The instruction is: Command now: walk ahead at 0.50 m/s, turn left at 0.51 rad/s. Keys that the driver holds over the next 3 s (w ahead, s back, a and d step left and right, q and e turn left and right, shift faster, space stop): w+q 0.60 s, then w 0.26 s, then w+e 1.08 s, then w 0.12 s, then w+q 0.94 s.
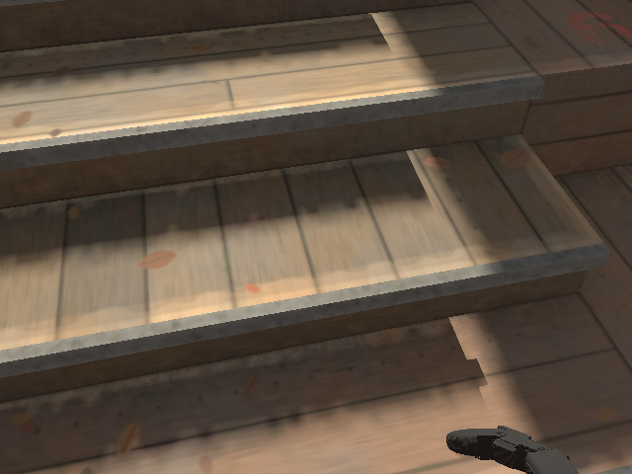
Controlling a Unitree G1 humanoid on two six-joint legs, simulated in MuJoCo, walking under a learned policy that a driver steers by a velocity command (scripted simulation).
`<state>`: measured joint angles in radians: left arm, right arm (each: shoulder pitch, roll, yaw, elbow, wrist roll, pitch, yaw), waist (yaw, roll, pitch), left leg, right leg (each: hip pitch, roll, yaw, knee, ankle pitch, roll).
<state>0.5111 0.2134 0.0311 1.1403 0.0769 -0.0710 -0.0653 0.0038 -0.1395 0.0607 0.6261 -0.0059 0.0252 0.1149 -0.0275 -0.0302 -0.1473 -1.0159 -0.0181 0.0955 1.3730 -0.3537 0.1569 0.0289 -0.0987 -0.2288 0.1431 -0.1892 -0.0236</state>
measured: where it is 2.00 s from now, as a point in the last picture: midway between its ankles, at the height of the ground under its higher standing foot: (169, 88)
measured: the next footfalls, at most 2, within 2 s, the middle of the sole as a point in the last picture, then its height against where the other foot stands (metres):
right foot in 0.48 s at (365, 465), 0.15 m higher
left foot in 1.08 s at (119, 292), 0.15 m higher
